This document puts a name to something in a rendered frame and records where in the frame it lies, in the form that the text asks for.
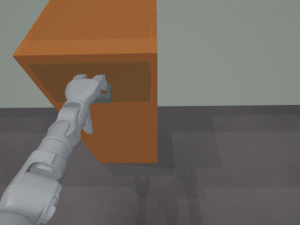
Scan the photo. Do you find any cabinet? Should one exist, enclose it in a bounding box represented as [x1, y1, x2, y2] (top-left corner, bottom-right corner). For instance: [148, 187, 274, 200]
[12, 0, 158, 163]

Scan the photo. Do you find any handle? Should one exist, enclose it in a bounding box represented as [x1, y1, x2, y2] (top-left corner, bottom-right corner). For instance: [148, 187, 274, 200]
[93, 84, 112, 103]

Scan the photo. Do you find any robot left hand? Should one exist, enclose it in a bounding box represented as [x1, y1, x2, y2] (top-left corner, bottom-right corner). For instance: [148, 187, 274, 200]
[65, 74, 108, 134]

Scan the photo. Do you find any robot left upper arm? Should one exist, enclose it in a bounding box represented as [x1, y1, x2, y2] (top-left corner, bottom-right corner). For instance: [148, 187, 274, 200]
[0, 171, 62, 225]

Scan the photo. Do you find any drawer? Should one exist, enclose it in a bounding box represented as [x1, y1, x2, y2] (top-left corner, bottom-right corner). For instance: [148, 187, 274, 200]
[28, 61, 151, 103]

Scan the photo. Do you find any robot left forearm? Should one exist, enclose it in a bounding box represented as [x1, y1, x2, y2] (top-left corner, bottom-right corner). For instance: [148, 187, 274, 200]
[0, 99, 90, 211]

